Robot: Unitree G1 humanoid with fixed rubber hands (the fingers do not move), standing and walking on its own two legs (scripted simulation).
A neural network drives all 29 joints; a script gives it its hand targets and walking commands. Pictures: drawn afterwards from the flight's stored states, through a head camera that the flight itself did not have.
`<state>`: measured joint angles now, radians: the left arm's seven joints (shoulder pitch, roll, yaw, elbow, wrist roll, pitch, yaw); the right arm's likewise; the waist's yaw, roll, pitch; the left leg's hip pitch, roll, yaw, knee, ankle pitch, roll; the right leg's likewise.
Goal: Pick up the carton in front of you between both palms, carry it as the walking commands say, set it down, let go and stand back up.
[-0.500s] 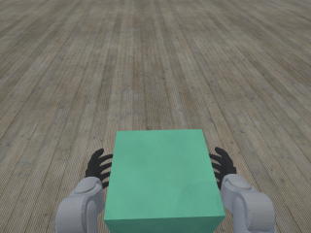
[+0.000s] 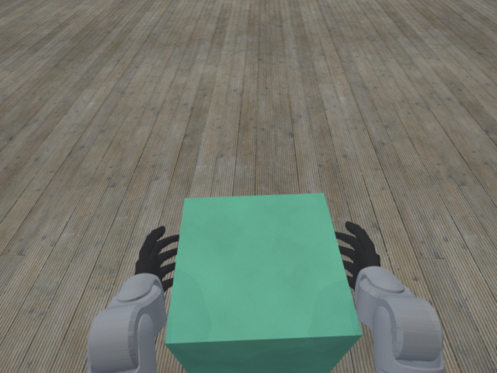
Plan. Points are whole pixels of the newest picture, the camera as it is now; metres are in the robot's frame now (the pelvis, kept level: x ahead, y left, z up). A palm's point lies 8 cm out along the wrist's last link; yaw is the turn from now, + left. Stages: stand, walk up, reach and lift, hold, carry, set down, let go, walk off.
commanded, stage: carry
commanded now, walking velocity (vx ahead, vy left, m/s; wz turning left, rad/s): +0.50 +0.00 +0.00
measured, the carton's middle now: (257, 294) +0.24 +0.01 +0.01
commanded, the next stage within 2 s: hold in 1.92 s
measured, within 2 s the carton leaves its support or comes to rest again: neither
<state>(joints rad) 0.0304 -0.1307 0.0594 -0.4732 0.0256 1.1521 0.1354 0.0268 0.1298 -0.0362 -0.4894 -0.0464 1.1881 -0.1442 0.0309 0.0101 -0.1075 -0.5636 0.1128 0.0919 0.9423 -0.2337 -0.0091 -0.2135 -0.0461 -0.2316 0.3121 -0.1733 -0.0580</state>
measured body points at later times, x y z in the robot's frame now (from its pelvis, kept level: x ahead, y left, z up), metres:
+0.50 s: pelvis +0.26 +0.04 -0.01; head +0.29 +0.06 +0.44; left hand +0.53 +0.18 +0.06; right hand +0.51 -0.12 +0.07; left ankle +0.31 +0.13 -0.75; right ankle +0.28 -0.08 -0.74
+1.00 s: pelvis +0.35 +0.02 -0.02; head +0.33 +0.02 +0.43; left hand +0.61 +0.16 +0.07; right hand +0.60 -0.14 +0.07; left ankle +0.31 +0.13 -0.75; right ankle +0.31 -0.08 -0.75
